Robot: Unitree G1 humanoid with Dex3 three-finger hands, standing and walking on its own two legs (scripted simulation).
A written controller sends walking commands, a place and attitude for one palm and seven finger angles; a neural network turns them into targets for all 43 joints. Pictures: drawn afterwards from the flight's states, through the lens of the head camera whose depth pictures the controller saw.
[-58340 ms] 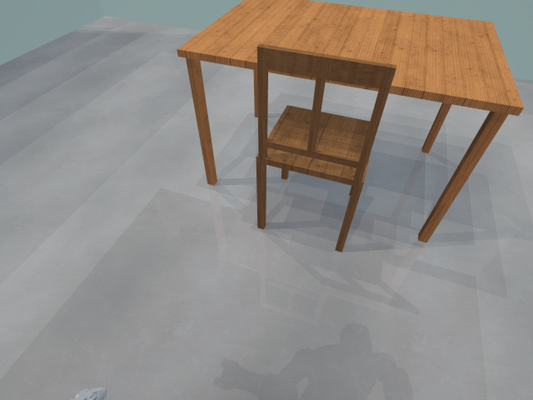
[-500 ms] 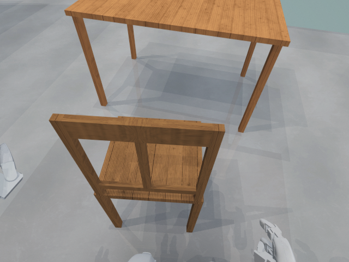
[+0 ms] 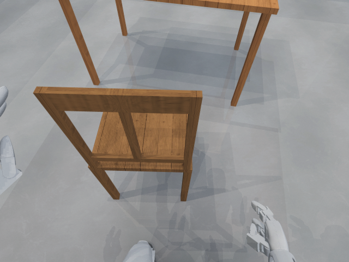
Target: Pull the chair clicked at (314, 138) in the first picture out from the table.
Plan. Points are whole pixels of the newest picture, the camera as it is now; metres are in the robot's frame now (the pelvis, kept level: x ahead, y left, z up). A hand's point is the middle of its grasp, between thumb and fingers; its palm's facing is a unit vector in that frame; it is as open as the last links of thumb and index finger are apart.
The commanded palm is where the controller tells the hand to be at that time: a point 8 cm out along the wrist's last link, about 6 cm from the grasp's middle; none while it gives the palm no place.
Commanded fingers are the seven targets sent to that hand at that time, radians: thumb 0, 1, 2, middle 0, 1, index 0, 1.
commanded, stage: stop stepping back and stand still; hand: left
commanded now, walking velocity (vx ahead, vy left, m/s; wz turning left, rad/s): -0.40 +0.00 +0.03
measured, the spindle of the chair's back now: (131, 136) +0.46 +0.17 -0.10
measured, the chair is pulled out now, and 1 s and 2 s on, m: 0.63 0.63 0.63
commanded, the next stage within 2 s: let the arm hang, fingers relaxed in 0.90 s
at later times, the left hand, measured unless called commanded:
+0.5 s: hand out of the picture +0.09 +0.24 +0.20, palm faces +0.49 -0.73 -0.46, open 7.4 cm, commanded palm +0.05 +0.27 +0.18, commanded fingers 0.00 0.90 0.90 -0.20 -0.30 -0.20 -0.30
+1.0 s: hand out of the picture +0.09 +0.26 +0.17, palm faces +0.47 -0.72 -0.51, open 7.4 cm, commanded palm none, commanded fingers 0.00 0.90 0.90 -0.20 -0.30 -0.20 -0.30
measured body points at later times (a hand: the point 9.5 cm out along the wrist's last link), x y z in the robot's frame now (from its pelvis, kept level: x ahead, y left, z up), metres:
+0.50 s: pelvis -0.09 -0.03 +0.00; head -0.11 -0.03 +0.45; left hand +0.06 +0.28 +0.22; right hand +0.07 -0.26 -0.08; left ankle -0.07 +0.09 -0.70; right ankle -0.03 -0.13 -0.73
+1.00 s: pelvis -0.10 -0.02 +0.00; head -0.09 -0.03 +0.45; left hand +0.06 +0.29 +0.20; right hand +0.03 -0.26 -0.11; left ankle -0.12 +0.08 -0.72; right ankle -0.12 -0.14 -0.73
